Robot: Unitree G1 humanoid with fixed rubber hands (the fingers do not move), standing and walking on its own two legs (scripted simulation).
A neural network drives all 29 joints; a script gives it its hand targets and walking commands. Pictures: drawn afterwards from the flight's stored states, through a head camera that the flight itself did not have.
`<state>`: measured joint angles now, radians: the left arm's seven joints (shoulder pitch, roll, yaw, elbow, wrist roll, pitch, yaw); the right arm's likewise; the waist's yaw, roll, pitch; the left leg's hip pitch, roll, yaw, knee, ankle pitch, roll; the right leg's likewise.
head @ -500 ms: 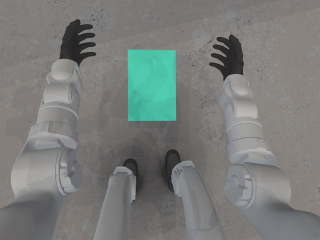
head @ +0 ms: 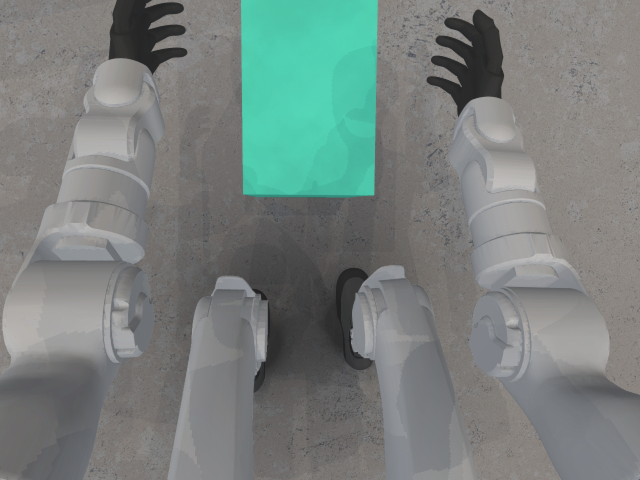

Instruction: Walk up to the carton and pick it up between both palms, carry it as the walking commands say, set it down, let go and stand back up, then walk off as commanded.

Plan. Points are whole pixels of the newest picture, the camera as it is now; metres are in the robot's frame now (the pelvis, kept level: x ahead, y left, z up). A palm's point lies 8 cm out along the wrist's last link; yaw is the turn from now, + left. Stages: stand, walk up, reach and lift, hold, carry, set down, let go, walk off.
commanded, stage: reach and lift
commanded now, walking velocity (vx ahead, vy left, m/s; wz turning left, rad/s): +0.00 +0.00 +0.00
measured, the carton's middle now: (305, 115) +0.53 -0.01 -0.37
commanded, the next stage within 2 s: none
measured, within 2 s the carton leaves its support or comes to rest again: leaves its support in 1.78 s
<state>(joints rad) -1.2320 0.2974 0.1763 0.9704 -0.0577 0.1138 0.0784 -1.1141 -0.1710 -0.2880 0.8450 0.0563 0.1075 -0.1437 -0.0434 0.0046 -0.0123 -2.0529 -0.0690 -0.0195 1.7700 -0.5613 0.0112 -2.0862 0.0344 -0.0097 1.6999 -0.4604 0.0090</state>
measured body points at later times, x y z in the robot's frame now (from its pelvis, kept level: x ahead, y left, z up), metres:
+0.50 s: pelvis -0.02 +0.00 -0.10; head +0.35 +0.01 +0.15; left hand +0.54 +0.17 -0.29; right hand +0.51 -0.18 -0.29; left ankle +0.07 +0.10 -0.46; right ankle +0.11 -0.12 -0.46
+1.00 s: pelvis -0.02 +0.00 -0.12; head +0.35 +0.02 +0.13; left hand +0.54 +0.16 -0.31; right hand +0.51 -0.17 -0.31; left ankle +0.07 +0.10 -0.46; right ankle +0.11 -0.12 -0.46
